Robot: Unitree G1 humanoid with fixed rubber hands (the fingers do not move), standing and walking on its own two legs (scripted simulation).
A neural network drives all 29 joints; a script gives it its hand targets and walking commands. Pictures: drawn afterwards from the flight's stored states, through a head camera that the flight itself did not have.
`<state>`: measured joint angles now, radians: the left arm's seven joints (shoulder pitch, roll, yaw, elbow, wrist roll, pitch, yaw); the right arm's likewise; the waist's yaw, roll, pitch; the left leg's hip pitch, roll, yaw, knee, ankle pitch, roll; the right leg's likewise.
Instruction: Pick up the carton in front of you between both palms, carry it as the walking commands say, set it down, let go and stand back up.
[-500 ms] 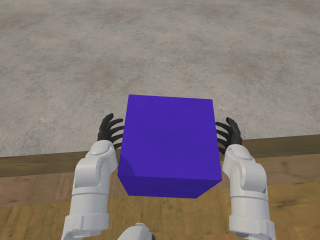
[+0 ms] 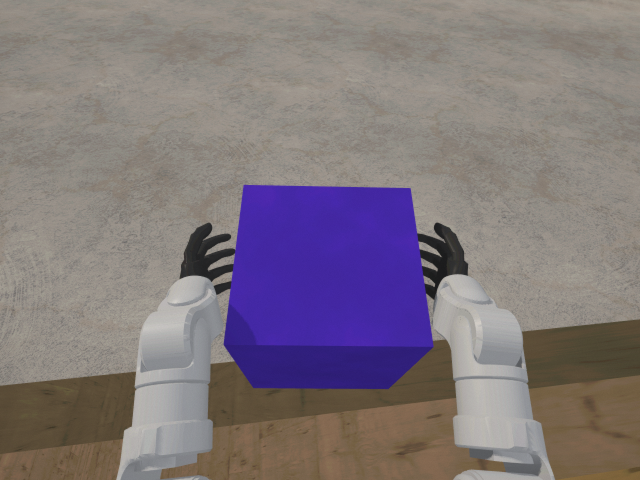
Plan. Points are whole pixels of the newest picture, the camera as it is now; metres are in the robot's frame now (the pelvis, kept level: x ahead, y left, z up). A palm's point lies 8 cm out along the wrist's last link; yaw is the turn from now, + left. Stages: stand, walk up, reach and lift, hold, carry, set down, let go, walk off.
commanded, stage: carry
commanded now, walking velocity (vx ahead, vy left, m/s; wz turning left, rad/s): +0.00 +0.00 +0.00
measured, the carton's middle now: (324, 298) +0.35 -0.01 +0.03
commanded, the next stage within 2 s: none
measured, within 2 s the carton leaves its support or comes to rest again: neither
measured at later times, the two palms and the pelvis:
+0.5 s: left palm (251, 199) +0.68 +0.13 -0.07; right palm (394, 210) +0.65 -0.17 -0.07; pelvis +0.35 +0.00 -0.17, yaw -1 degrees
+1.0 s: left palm (273, 174) +1.01 +0.11 -0.24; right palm (371, 170) +1.04 -0.19 -0.24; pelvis +0.70 -0.06 -0.34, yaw -1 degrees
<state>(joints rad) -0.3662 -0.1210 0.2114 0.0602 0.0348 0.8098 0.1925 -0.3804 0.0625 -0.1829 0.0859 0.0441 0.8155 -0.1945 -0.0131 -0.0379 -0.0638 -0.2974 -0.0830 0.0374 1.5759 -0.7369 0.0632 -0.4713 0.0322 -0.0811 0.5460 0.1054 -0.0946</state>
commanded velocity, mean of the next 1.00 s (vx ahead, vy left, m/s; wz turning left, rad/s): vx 0.08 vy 0.00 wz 0.00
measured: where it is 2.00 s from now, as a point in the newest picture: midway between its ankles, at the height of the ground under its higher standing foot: (314, 272)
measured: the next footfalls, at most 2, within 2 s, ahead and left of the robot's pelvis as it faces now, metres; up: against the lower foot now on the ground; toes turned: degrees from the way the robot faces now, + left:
left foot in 0.44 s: +0.42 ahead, +0.05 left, -0.15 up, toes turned -2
right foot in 0.88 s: +0.78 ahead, -0.11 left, -0.30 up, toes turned -3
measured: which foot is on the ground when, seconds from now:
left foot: up 0.00-0.42, down 0.44-0.90, up 0.92-1.00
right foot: down 0.00-0.44, up 0.46-0.86, down 0.88-1.00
